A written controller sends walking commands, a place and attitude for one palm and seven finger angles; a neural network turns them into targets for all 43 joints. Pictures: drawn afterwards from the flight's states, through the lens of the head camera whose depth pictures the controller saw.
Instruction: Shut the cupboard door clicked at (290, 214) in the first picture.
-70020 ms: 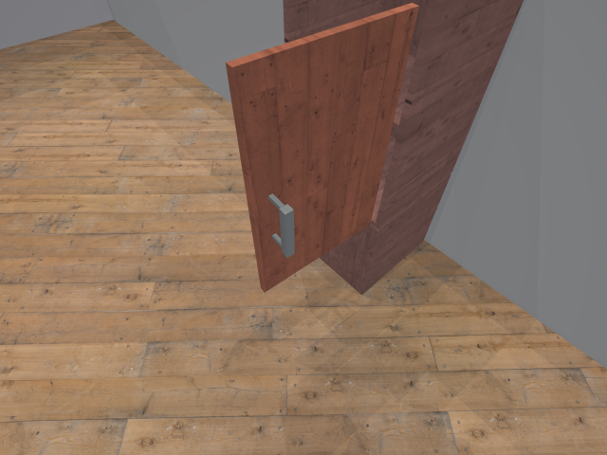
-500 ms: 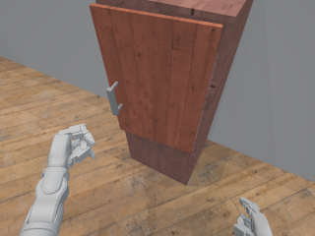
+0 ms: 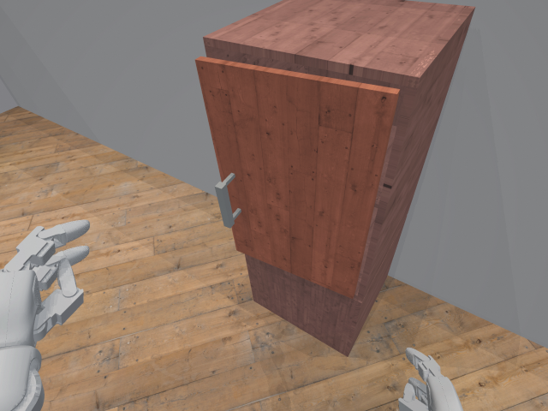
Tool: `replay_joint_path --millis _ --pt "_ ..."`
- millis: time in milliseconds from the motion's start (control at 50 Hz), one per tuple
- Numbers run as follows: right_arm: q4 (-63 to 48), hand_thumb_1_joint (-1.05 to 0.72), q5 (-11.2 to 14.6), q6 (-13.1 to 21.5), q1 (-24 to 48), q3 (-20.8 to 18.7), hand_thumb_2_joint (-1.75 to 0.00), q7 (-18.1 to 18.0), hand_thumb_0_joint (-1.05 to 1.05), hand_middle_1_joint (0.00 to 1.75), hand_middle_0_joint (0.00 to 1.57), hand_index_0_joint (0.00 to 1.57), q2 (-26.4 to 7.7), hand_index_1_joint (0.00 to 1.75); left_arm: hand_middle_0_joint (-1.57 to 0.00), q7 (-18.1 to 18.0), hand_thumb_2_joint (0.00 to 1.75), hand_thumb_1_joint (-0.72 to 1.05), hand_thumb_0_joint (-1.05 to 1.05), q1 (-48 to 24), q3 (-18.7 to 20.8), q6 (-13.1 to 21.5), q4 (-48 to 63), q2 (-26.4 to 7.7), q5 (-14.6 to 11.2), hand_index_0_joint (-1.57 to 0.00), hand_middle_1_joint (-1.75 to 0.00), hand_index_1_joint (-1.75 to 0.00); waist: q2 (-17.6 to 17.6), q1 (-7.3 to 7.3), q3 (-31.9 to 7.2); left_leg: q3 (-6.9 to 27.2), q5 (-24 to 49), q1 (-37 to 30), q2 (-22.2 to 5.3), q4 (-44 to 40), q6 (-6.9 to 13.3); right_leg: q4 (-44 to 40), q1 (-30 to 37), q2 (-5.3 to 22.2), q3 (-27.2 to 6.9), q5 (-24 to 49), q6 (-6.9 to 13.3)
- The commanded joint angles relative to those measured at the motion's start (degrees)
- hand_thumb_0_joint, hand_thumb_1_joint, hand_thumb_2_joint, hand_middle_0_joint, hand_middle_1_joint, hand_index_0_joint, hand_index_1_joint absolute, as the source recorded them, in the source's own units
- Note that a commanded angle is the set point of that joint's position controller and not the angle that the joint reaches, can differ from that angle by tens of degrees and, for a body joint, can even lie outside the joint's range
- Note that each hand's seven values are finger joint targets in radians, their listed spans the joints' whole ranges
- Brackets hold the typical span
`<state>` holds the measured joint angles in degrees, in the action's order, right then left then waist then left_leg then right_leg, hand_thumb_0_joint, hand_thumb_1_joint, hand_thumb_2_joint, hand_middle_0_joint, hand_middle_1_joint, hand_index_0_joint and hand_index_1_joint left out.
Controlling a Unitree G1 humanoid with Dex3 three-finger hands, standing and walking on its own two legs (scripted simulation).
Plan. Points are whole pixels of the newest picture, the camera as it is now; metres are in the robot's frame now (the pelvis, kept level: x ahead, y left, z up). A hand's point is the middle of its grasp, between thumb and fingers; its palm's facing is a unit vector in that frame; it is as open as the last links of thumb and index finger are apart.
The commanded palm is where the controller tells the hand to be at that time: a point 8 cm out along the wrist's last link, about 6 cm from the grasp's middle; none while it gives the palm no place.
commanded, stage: draw the hand back to the body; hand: left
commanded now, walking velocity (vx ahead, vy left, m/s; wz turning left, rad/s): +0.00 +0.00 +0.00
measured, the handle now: (229, 200) +0.61 +0.20 -0.09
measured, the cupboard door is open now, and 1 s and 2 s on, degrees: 5 5 5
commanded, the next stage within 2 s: step back with the hand held close in 0.42 s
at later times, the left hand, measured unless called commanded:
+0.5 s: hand (65, 303) +0.18 +0.26 +0.16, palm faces +0.45 -0.79 -0.41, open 7.4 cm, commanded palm +0.13 +0.29 +0.17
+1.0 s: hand (24, 313) +0.16 +0.29 +0.16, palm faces +0.39 -0.77 -0.51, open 7.4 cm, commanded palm +0.10 +0.33 +0.17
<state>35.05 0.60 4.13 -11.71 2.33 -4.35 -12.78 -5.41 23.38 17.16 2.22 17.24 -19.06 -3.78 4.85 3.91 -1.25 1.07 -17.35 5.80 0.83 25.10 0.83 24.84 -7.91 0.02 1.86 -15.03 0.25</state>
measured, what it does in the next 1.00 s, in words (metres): shifts its weight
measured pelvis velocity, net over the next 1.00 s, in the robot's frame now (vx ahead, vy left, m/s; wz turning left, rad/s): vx -0.05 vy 0.03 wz -0.03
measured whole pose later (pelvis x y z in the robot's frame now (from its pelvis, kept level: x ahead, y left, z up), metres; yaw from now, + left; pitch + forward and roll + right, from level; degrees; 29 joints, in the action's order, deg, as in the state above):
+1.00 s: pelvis -0.05 +0.03 -0.01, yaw -2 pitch +1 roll +0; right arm 31.8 0.9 -0.4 -10.9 -0.2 -5.2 -13.2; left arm -7.6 30.9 24.7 9.2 25.6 -24.5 -3.4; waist 1.9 0.0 -0.7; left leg -1.7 -16.0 16.4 2.9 30.9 3.3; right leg 30.2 -18.8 2.1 -0.7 -12.6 -2.1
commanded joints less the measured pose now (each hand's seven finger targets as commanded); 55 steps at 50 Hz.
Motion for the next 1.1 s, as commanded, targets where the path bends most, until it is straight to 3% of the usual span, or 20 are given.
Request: replay_joint_path --millis 0,20,80,160,280,460,520,540,560,580,600,660,720,760,780,880,960,1000,1060,1080 --pt "-9.27 -0.90 -0.12 4.26 7.71 -2.60 -0.90 -0.50 0.00 0.30 0.20 0.20 -4.85 0.30 -0.23 -1.31 0.90 0.90 0.00 -2.52 10.58 5.42 16.69 -12.95 -0.25 -0.23 -0.33 -0.33 -1.34 0.10 -4.85 -1.61 19.85 2.97 -1.39 -3.01 0.11 -1.83 5.14 0.81 0.60 16.07 0.28" --pt "-9.21 -0.90 -0.10 4.51 7.47 -2.73 -0.90 -0.50 0.00 0.30 0.20 0.20 -4.82 0.30 -0.20 -1.44 0.90 0.90 0.00 -0.91 11.97 5.66 17.28 -13.65 -0.36 -0.20 -0.30 -0.30 -1.72 0.39 -5.46 -1.70 20.20 2.81 -1.39 -2.85 0.18 -1.75 5.42 0.76 0.55 16.46 0.24" --pt "-8.22 -0.90 0.12 4.69 6.95 -3.03 -0.90 -0.47 0.00 0.30 0.20 0.20 -5.31 0.30 -0.20 -1.02 0.90 0.90 0.00 -1.78 8.07 5.37 14.15 -9.81 0.00 -0.20 -0.30 -0.30 -2.01 -0.93 -1.08 -2.12 17.86 3.16 -1.58 -3.25 0.26 -2.62 2.16 0.93 0.46 13.79 -0.02" --pt "-7.82 -0.90 -0.01 4.71 7.14 -3.36 -0.90 -1.18 0.00 0.30 0.20 0.20 -5.85 0.30 -0.20 -1.20 0.90 0.90 0.00 -4.06 8.59 5.50 11.94 -10.70 0.08 -0.20 -0.30 -0.30 -4.17 -0.83 0.18 -1.79 13.09 3.18 -1.44 -3.63 0.80 -3.88 0.42 0.77 0.10 8.61 -0.14" --pt "-7.99 -0.90 -0.23 5.93 7.91 -2.99 -0.90 -1.42 0.00 0.30 0.20 0.20 -5.11 0.30 -0.20 -1.71 0.90 0.90 0.00 -4.05 10.41 6.61 16.30 -12.93 0.16 -0.20 -0.30 -0.30 -1.39 0.15 -4.60 -1.89 14.69 2.29 -1.01 -3.60 0.94 -2.91 4.10 1.21 -0.35 10.87 0.11" --pt "-7.34 -0.90 -0.21 5.98 7.84 -3.02 -0.90 -1.32 0.00 0.30 0.20 0.20 -4.99 0.30 -0.20 -1.20 0.90 0.90 0.00 -2.42 10.30 6.16 12.77 -11.57 -0.07 -0.20 -0.30 -0.30 -2.12 -0.04 0.54 -2.09 13.53 3.27 -1.35 -4.09 0.69 -4.91 1.79 0.61 -0.54 9.35 0.03" --pt "-7.56 -0.90 -0.22 5.79 7.75 -3.09 -0.90 -1.18 0.00 0.30 0.20 0.20 -4.91 0.30 -0.20 -1.23 0.90 0.90 0.00 -2.43 10.01 6.43 13.47 -11.22 -0.06 -0.20 -0.30 -0.30 -1.79 -0.01 -1.44 -2.19 13.63 2.94 -1.28 -4.34 0.73 -4.19 3.13 0.85 -0.46 9.36 0.02" --pt "-9.19 -0.90 0.35 4.37 6.70 -4.07 -0.90 -0.65 0.00 0.30 0.20 0.20 -7.33 0.30 -0.20 -1.86 0.90 0.90 0.00 -6.94 14.33 8.61 15.71 -15.74 0.38 -0.20 -0.30 -0.30 -1.48 -2.94 1.42 -0.64 8.34 8.03 -2.24 -0.01 1.46 -7.63 -1.87 4.74 -7.41 8.62 1.03" --pt "-8.39 -0.90 0.28 3.79 6.49 -4.02 -0.90 -0.67 0.00 0.30 0.20 0.20 -6.52 0.30 -0.20 -2.06 0.90 0.90 0.00 -6.09 15.26 9.45 14.05 -16.45 0.70 -0.20 -0.30 -0.30 -4.20 -2.88 1.74 0.12 5.95 7.97 -1.67 2.61 1.40 -9.47 -4.04 7.13 -9.89 6.99 2.11" --pt "-7.87 -0.90 0.06 3.14 6.32 -4.17 -0.90 -0.47 0.00 0.30 0.20 0.20 -6.46 0.30 -0.20 -1.86 0.90 0.90 0.00 -1.60 12.01 9.88 12.14 -12.99 0.81 -0.20 -0.30 -0.30 -7.31 -3.52 0.87 0.30 5.24 8.07 -1.46 4.59 1.30 -9.71 -5.35 8.89 -10.04 5.48 2.87" --pt "-8.04 -0.90 0.08 2.63 6.08 -4.50 -0.90 -0.29 0.00 0.30 0.20 0.20 -6.49 0.30 -0.20 -1.86 0.90 0.90 0.00 0.66 11.07 10.20 11.80 -12.03 0.73 -0.20 -0.30 -0.30 -8.67 -3.56 -0.35 0.21 4.72 8.24 -1.34 5.92 1.26 -9.69 -5.97 9.85 -10.48 4.73 3.29" --pt "-8.57 -0.90 0.15 1.50 6.22 -5.18 -0.90 -0.50 0.00 0.30 0.20 0.20 -7.24 0.30 -0.20 -2.61 0.90 0.90 0.00 3.05 12.47 11.49 16.21 -13.48 0.54 -0.20 -0.30 -0.30 -3.54 -3.88 -5.58 0.57 10.98 6.82 -2.19 3.25 0.96 -4.61 -3.47 9.14 -7.56 13.48 3.36" --pt "-10.32 -0.90 0.13 0.24 6.22 -5.36 -0.90 -1.28 0.00 0.30 0.20 0.20 -7.94 0.30 -0.20 -3.25 0.90 0.90 0.00 5.30 14.16 11.45 19.11 -15.00 0.16 -0.20 -0.30 -0.30 0.68 -3.58 -9.99 2.83 28.93 6.99 -5.09 -0.30 0.42 4.56 1.84 4.33 -2.07 24.87 0.63" --pt "-10.99 -0.90 -0.04 -0.64 6.41 -5.47 -0.90 -1.66 0.00 0.30 0.20 0.20 -8.13 0.30 -0.20 -3.32 0.90 0.90 0.00 5.00 15.25 10.79 19.86 -16.27 0.13 -0.20 -0.30 -0.30 1.97 -3.24 -10.59 2.97 35.22 7.16 -5.84 0.04 -0.13 6.42 2.09 3.23 -1.57 26.96 0.04" --pt "-11.36 -0.90 0.05 -1.03 5.90 -5.44 -0.90 -1.68 0.00 0.30 0.20 0.20 -7.85 0.30 -0.20 -3.30 0.90 0.90 0.00 5.54 14.87 10.59 19.80 -15.60 0.02 -0.20 -0.30 -0.30 0.77 -3.32 -10.67 3.31 36.57 8.01 -6.17 0.27 -0.49 7.13 2.52 3.16 -1.59 27.05 0.08" --pt "-12.27 -0.90 0.15 -1.98 5.56 -5.69 -0.90 -1.67 0.00 0.30 0.20 0.20 -8.13 0.30 -0.20 -3.32 0.90 0.90 0.00 7.48 14.94 10.26 18.71 -14.98 -0.12 -0.20 -0.30 -0.30 -1.25 -3.47 -9.02 4.14 26.25 14.37 -7.20 -1.67 0.19 8.38 3.04 2.93 -2.74 22.58 -0.23" --pt "-12.30 -0.90 -0.02 -1.87 5.97 -5.75 -0.90 -1.73 0.00 0.30 0.20 0.20 -9.04 0.30 -0.20 -3.51 0.90 0.90 0.00 7.14 15.86 10.85 18.54 -15.49 0.50 -0.20 -0.30 -0.30 0.62 -3.40 -6.75 5.49 11.13 23.74 -7.85 -4.77 2.31 9.44 5.85 1.80 -3.15 17.85 -0.89" --pt "-12.40 -0.90 0.18 -1.67 5.57 -5.35 -0.90 -1.68 0.00 0.30 0.20 0.20 -8.58 0.30 -0.20 -3.59 0.90 0.90 0.00 6.86 15.09 11.15 17.97 -14.53 0.61 -0.20 -0.30 -0.30 -1.17 -3.69 -5.57 5.75 3.81 28.01 -7.77 -5.22 3.00 9.83 6.83 2.00 -3.78 15.72 -0.99" --pt "-12.41 -0.90 0.16 -1.08 5.77 -5.37 -0.90 -1.78 0.00 0.30 0.20 0.20 -9.06 0.30 -0.20 -3.89 0.90 0.90 0.00 4.87 16.47 12.03 19.18 -16.03 1.42 -0.20 -0.30 -0.30 -0.29 -3.86 -4.17 6.35 -9.02 34.48 -7.27 -6.27 4.01 10.10 8.73 1.74 -4.85 12.75 -0.95" --pt "-12.63 -0.90 0.31 -0.76 5.70 -5.09 -0.90 -1.78 0.00 0.30 0.20 0.20 -8.52 0.30 -0.20 -3.89 0.90 0.90 0.00 4.45 15.32 12.39 19.86 -14.82 1.53 -0.20 -0.30 -0.30 -0.30 -4.05 -3.87 6.22 -11.86 35.48 -7.11 -6.26 4.19 10.37 8.62 1.87 -4.82 11.61 -0.94"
